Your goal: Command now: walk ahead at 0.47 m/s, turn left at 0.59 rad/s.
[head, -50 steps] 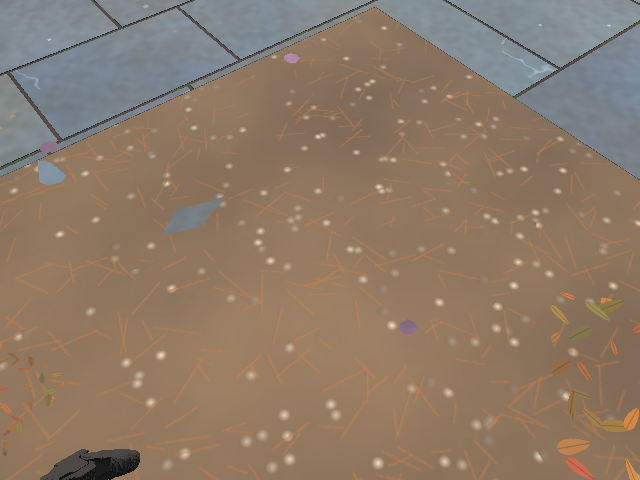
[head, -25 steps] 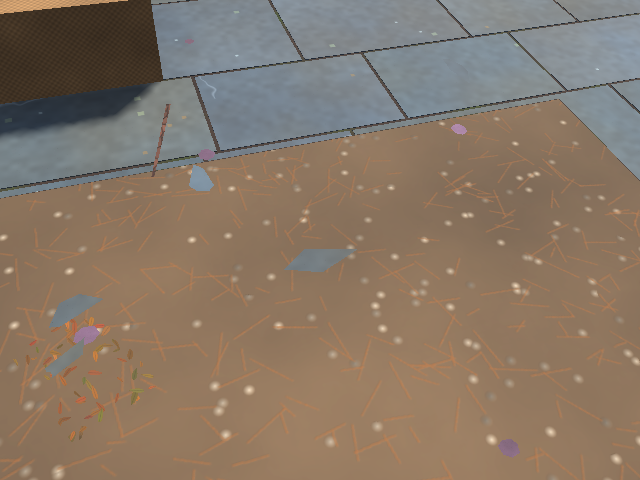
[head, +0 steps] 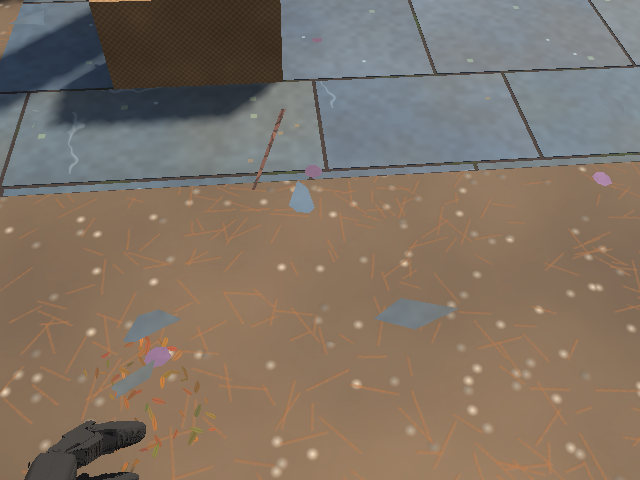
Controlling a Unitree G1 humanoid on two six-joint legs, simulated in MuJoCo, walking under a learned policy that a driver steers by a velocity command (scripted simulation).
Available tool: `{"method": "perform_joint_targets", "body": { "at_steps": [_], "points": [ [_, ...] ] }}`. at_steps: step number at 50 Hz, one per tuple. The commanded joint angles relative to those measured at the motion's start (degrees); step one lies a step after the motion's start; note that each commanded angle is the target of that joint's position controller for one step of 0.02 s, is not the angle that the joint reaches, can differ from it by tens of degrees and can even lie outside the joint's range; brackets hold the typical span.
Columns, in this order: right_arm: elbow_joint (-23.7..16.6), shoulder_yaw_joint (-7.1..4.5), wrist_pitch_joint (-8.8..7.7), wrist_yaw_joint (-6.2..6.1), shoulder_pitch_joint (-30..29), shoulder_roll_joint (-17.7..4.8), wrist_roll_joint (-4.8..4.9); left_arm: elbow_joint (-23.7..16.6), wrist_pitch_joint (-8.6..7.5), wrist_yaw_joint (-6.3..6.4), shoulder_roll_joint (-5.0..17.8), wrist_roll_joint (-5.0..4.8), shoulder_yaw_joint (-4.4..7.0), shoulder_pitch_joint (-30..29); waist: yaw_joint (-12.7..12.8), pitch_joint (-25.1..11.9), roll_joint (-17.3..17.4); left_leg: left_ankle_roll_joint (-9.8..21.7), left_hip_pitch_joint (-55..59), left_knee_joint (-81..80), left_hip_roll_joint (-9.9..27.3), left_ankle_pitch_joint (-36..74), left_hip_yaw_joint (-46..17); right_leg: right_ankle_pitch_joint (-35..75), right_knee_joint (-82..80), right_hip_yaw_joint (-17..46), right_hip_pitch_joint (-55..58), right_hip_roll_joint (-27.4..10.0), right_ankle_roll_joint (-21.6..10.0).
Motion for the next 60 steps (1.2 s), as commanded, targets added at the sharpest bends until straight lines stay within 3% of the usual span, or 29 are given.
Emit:
{"method": "perform_joint_targets", "body": {
  "at_steps": [1, 2, 3, 5, 8, 12, 16, 19, 21, 22, 23, 24, 25, 26, 27, 29, 31, 34, 37, 40, 44, 45, 46, 47, 48, 49, 51, 55, 60],
  "points": [
    [-6.4, -0.08, -2.1, 0.07, 3.3, -5.2, 1.77, 1.5, 0.24, 0.46, 11.8, 0.03, 3.53, 19.0, 8.4, -16.3, -15.6, -0.6, -39.5, 36.9, 0.7, -3.3, 1.7, -23.4, -11.9, 42.5, 46.5, -26.3, -13.6],
    [-7.0, -1.04, -2.04, 0.21, -2.7, -8.6, 1.63, 0.7, 0.56, 0.78, 8.0, -0.23, 2.47, 15.8, 9.3, -8.4, -10.7, -0.3, -41.0, 37.7, 3.1, 2.0, 3.2, -20.2, -12.3, 31.9, 38.8, -23.6, -11.2],
    [-7.2, -1.11, -1.87, 0.14, -5.4, -8.2, 1.06, 0.6, 0.9, 0.95, 6.8, 0.16, 1.95, 12.9, 8.2, -4.5, -6.7, -0.5, -38.8, 36.4, 5.4, 6.4, 4.7, -12.1, -12.9, 24.1, 31.8, -21.0, -9.8],
    [-8.2, -1.18, -1.53, 0.86, -7.5, -6.2, 0.47, 1.4, 1.14, 1.27, 4.8, 0.97, 1.27, 10.8, 6.3, -0.7, -7.4, -0.4, -34.9, 32.6, 8.0, 10.8, 5.1, -3.0, -15.3, 15.2, 23.4, -17.6, -8.8],
    [-10.0, -0.41, -0.6, 1.56, -9.2, -2.8, 0.75, 2.7, 0.49, 1.46, 5.9, 0.38, 1.61, 10.8, 5.4, 1.3, -7.0, -0.9, -35.5, 28.6, 9.1, 12.4, 6.9, 4.1, -18.5, 8.3, 20.0, -17.6, -10.1],
    [-12.3, 0.36, -0.87, 2.63, -13.5, -1.9, 0.29, 3.2, 0.66, 1.66, 8.4, 0.2, 2.12, 10.4, 5.9, 2.1, -5.2, -1.5, -36.0, 17.2, 9.0, 22.7, 9.1, 11.8, -19.8, -0.3, 20.2, -16.7, -10.0],
    [-14.9, 1.0, -1.45, 4.3, -21.4, -1.1, 0.27, 3.9, 1.52, 1.96, 10.4, -0.37, 2.29, 13.4, 8.7, 3.7, -3.8, -0.1, -32.3, 5.0, 6.8, 30.3, 13.8, 14.9, -19.0, -6.7, 22.5, -16.0, -7.9],
    [-16.7, 0.16, -1.3, 5.16, -22.7, -3.0, -0.22, 4.1, 2.89, 2.4, 12.7, -1.15, 2.81, 14.2, 7.4, 3.6, -4.8, 2.0, -29.1, 0.2, 3.5, 26.3, 17.0, 33.1, -12.5, -9.7, 27.4, -16.9, -6.0],
    [-15.2, -1.82, -1.08, 5.25, -14.3, -6.6, -0.68, 3.5, 3.99, 3.12, 14.3, -1.72, 3.24, 14.0, 2.3, -2.0, -6.6, 4.5, -17.8, -1.6, -1.3, 23.6, 19.5, 49.3, 1.5, -11.1, 28.1, -16.1, -4.2],
    [-13.0, -3.49, -0.86, 4.66, -5.7, -9.4, -0.62, 3.0, 4.09, 3.32, 13.3, -1.9, 2.79, 13.3, -2.5, -6.5, -5.4, 6.6, -4.8, -5.5, -2.9, 30.1, 18.7, 45.2, 13.1, -12.1, 22.6, -14.3, -2.2],
    [-12.2, -4.58, -0.12, 3.18, -1.3, -13.4, -0.5, 2.0, 3.8, 3.01, 9.2, 0.21, 1.4, 15.9, -3.0, -11.2, 3.7, 9.8, 11.1, -4.9, 5.1, 47.0, 7.6, 15.0, 31.1, -12.3, 8.8, -10.3, 1.2],
    [-15.2, -4.38, -0.52, 3.01, -6.3, -19.1, -1.97, -0.2, 2.76, 1.89, 3.9, 2.01, -0.76, 23.4, 4.9, -21.3, 16.5, 23.5, 27.2, -5.9, 22.5, 60.1, -23.8, -34.2, 52.9, -4.7, -11.3, 0.4, 4.3],
    [-16.8, -3.55, -0.7, 3.57, -4.5, -14.3, -1.65, 0.5, 2.14, 1.31, 11.1, 0.54, 0.5, 18.1, -1.4, -28.9, 5.7, 23.0, 26.3, -9.6, 22.0, 55.9, -25.0, -31.7, 56.3, 5.6, -11.6, -1.5, 3.4],
    [-16.6, -2.7, -1.12, 3.86, -7.9, -12.1, -1.34, -1.7, 2.2, 1.32, 11.4, -1.09, 0.67, 12.8, -0.4, -20.6, 3.7, 20.3, 19.8, -10.8, 19.4, 54.6, -16.8, -26.5, 54.0, 5.3, -14.4, -3.6, 2.5],
    [-16.0, -2.36, -1.22, 3.77, -10.5, -10.4, -0.29, -1.7, 2.47, 1.97, 10.2, -0.42, 0.32, 11.8, 1.8, -13.1, -1.0, 17.4, 10.9, -11.8, 16.0, 51.9, -11.4, -22.5, 49.1, 4.4, -14.9, -5.7, 2.6],
    [-16.8, -1.8, -0.81, 3.08, -14.7, -9.0, -1.05, -1.2, 4.0, 2.81, 10.7, 0.21, 0.64, 12.8, 5.6, -7.7, 0.1, 15.5, -3.2, -15.1, 12.9, 50.5, -6.6, -18.5, 43.7, 4.5, -8.9, -7.5, 3.1],
    [-16.8, -1.97, -0.79, 2.68, -16.5, -9.5, -1.89, -0.7, 5.2, 3.23, 9.3, 0.71, 0.42, 14.8, 7.3, -7.8, 1.4, 15.6, -9.8, -16.1, 11.7, 53.4, -4.4, -16.8, 39.6, 3.4, -4.6, -6.4, 4.3],
    [-15.8, -2.29, -0.22, 1.48, -16.1, -10.3, -1.3, -1.4, 5.88, 3.84, 7.6, 1.13, -0.21, 12.8, 7.0, -9.0, 2.3, 14.8, -11.4, -15.2, 9.8, 53.4, -2.7, -12.8, 31.3, 3.4, -4.2, -4.8, 6.0],
    [-15.6, -2.31, 1.17, 0.43, -16.4, -10.3, -0.75, -2.6, 6.48, 3.62, 7.2, 0.81, -0.45, 9.2, 6.0, -9.4, 3.9, 12.6, -12.0, -14.8, 8.0, 41.1, -4.0, -7.4, 24.0, 4.2, -2.9, -3.5, 6.6],
    [-15.5, -2.26, 2.11, 0.22, -16.3, -10.1, -0.95, -3.8, 6.52, 3.26, 7.4, 0.41, -0.36, 6.1, 4.9, -7.6, 6.0, 11.3, -12.3, -14.2, 7.3, 30.8, -7.6, -7.0, 17.3, 5.0, -1.2, -2.0, 6.2],
    [-15.6, -1.92, 2.65, 0.37, -16.9, -9.0, -0.34, -4.3, 5.26, 2.55, 8.1, 0.24, 0.41, 7.5, 5.9, -7.0, 8.5, 9.1, -8.5, -9.0, 6.6, 32.5, -13.0, -6.4, 3.6, 5.1, 4.2, -0.9, 4.0],
    [-15.8, -1.66, 2.81, 0.24, -17.3, -8.2, 0.04, -3.8, 4.87, 2.43, 8.5, 0.38, 0.8, 9.5, 7.0, -6.6, 8.1, 7.2, -9.6, -6.7, 4.9, 29.8, -12.7, 0.4, -4.1, 4.8, 8.9, -2.1, 2.7],
    [-16.0, -0.87, 2.83, 0.2, -15.0, -5.5, -0.46, -4.1, 4.85, 2.71, 12.0, 1.3, 1.69, 10.8, 5.8, -8.3, 1.9, 4.1, -14.0, 0.9, 1.3, 17.4, -9.0, 6.3, -6.6, 12.2, 15.9, -11.9, -0.8],
    [-16.7, -0.53, 2.6, 0.23, -10.8, -4.0, -0.57, -4.3, 5.69, 3.0, 16.4, 2.64, 2.62, 8.8, 1.7, -5.6, -14.9, 0.2, -26.4, 11.7, -8.4, -5.1, 2.7, 21.0, -8.0, 25.7, 20.1, -23.2, -10.0],
    [-16.5, -1.75, 2.02, 0.38, -10.6, -9.2, -1.34, -4.2, 5.75, 2.96, 13.6, 2.56, 2.36, 11.0, 4.0, -7.1, -16.0, -2.4, -31.2, 24.5, -5.0, -8.7, 4.6, 16.6, -9.6, 32.5, 20.6, -27.7, -15.7],
    [-15.6, -2.77, 2.18, 0.51, -11.6, -11.6, -0.62, -5.1, 5.77, 3.17, 10.6, 2.1, 1.5, 9.7, 4.4, -5.5, -11.4, -3.2, -32.3, 29.5, -2.9, -4.3, 4.2, 12.5, -8.9, 26.9, 19.7, -24.9, -14.6],
    [-14.4, -2.93, 3.47, 0.16, -12.3, -10.4, -0.31, -5.6, 6.21, 3.61, 8.1, 0.9, 0.92, 6.6, 4.1, -2.7, -8.4, -5.1, -33.3, 32.5, -1.1, 1.8, 5.6, 8.8, -8.2, 17.0, 18.4, -18.9, -10.3],
    [-16.4, -1.41, 3.79, 0.76, -16.6, -5.6, 0.25, -4.7, 7.25, 4.42, 9.3, 1.17, 1.43, 8.9, 6.4, -2.9, -10.8, -7.0, -31.8, 25.5, 0.5, 6.1, 10.6, 16.9, -9.1, 7.9, 20.6, -16.8, -11.1],
    [-17.6, -0.86, 3.92, 1.94, -18.3, -4.8, -0.09, -4.4, 7.94, 3.82, 12.2, 0.4, 2.77, 8.3, 7.3, -5.2, -12.4, -6.0, -22.0, 11.4, 2.4, 7.8, 13.9, 18.6, -8.7, 3.0, 19.9, -19.1, -11.4]
  ]
}}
